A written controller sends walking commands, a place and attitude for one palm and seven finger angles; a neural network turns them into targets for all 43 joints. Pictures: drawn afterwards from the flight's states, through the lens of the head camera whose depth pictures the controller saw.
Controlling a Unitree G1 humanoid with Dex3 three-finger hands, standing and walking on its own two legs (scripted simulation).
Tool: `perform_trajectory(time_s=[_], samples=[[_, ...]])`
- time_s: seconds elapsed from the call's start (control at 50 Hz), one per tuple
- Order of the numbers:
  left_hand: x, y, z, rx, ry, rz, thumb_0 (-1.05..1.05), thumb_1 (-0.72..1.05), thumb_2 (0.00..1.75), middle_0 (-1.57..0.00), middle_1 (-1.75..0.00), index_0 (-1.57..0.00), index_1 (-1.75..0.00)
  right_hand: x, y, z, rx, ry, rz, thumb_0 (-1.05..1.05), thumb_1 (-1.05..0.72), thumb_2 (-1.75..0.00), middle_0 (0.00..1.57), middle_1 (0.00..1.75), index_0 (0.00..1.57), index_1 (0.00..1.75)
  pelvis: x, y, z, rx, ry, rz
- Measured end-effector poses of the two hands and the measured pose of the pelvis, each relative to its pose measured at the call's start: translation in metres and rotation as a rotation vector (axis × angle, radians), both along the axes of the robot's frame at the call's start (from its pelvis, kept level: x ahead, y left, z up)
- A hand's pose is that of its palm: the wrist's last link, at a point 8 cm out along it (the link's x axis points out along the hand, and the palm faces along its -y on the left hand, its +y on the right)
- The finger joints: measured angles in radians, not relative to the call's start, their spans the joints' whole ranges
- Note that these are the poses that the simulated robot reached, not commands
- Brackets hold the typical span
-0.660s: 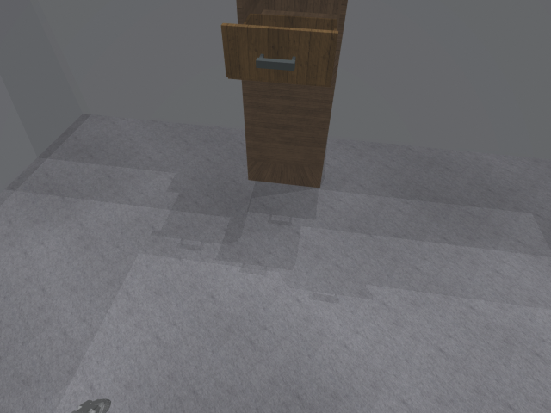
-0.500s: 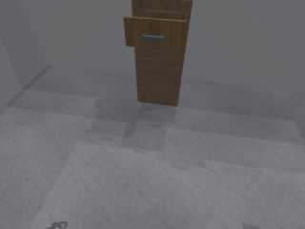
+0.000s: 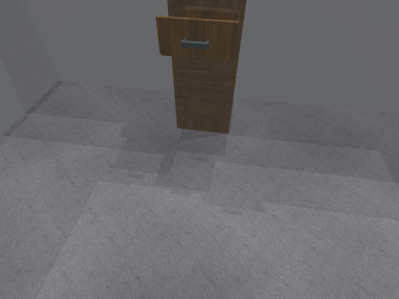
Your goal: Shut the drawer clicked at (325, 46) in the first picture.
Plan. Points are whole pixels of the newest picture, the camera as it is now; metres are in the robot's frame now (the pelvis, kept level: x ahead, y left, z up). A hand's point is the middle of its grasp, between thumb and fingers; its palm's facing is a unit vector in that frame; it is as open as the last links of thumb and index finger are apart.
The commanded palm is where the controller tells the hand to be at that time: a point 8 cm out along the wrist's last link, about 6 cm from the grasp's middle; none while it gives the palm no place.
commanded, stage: stand and wait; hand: left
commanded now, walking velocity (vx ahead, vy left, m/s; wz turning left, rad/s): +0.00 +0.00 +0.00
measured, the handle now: (195, 42) +1.08 +0.08 +0.04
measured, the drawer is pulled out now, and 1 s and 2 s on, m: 0.30 0.30 0.30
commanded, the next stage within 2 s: look at it before walking up in 0.16 s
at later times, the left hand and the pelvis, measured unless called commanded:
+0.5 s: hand out of the picture +0.07 +0.24 -0.15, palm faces -0.03 -0.94 -0.33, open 7.4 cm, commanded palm none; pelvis +0.00 +0.00 +0.00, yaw +0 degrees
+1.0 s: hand out of the picture +0.06 +0.24 -0.16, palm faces -0.02 -0.95 -0.31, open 7.4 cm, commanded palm none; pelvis +0.01 +0.00 +0.00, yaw -1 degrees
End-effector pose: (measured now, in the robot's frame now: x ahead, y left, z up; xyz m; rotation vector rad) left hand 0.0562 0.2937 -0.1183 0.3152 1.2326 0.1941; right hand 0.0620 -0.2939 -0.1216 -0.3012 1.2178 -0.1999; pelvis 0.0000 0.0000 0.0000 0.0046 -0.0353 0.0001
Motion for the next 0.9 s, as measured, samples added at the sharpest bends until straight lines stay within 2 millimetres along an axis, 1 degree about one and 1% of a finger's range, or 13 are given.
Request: perform_trajectory(time_s=[0.16, 0.36, 0.72, 0.9], samples=[[0.005, -0.001, 0.002, 0.000, -0.014, -0.006, 0.01, 0.91, 0.90, -0.20, -0.30, -0.20, -0.30, -0.006, 0.002, -0.001, 0.010, 0.006, -0.006, 0.01, -0.90, -0.90, 0.20, 0.29, 0.20, 0.30, -0.002, -0.001, 0.001, 0.000, 0.000, -0.002], [0.012, -0.004, 0.002, -0.007, -0.040, -0.014, 0.01, 0.91, 0.90, -0.20, -0.30, -0.20, -0.30, 0.000, 0.004, 0.001, 0.013, -0.017, -0.004, 0.01, -0.90, -0.90, 0.20, 0.29, 0.20, 0.30, -0.002, -0.001, 0.001, 0.000, -0.002, -0.003], [0.004, -0.001, -0.002, -0.013, 0.001, -0.003, 0.01, 0.91, 0.90, -0.20, -0.30, -0.20, -0.30, 0.004, 0.004, 0.004, 0.002, -0.002, -0.002, 0.01, -0.90, -0.90, 0.20, 0.29, 0.20, 0.30, 0.002, 0.002, 0.002, -0.003, 0.005, -0.004], [0.005, 0.001, -0.001, -0.010, 0.009, -0.001, 0.01, 0.91, 0.90, -0.20, -0.30, -0.20, -0.30, 0.009, 0.007, 0.003, 0.005, -0.002, 0.000, 0.01, -0.90, -0.90, 0.20, 0.29, 0.20, 0.30, 0.005, 0.003, 0.003, -0.002, 0.006, -0.005]])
